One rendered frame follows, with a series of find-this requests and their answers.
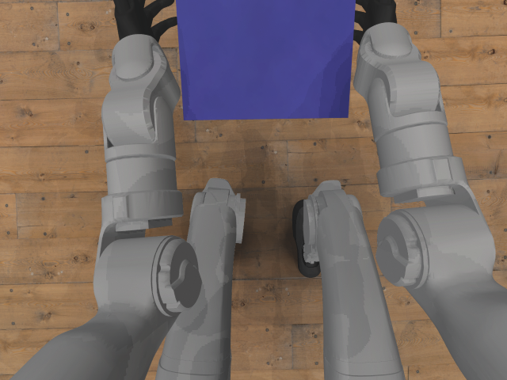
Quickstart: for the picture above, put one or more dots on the robot left forearm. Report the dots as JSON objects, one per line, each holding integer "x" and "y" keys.
{"x": 139, "y": 143}

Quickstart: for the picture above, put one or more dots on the robot left hand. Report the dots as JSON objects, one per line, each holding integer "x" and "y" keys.
{"x": 133, "y": 18}

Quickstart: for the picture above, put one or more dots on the left robot upper arm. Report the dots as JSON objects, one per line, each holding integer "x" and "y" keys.
{"x": 141, "y": 286}

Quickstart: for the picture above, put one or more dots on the robot right foot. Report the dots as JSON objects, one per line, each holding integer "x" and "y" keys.
{"x": 309, "y": 269}

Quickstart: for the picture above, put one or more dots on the right robot thigh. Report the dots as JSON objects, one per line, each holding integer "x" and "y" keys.
{"x": 358, "y": 338}

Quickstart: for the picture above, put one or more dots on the carton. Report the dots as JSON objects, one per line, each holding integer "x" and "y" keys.
{"x": 265, "y": 59}

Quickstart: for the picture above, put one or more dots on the right robot upper arm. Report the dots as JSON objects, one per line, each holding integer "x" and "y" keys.
{"x": 444, "y": 256}

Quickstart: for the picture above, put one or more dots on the robot right hand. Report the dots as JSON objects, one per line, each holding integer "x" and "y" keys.
{"x": 377, "y": 11}

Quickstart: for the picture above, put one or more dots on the robot right forearm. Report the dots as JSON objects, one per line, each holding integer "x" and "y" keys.
{"x": 409, "y": 123}

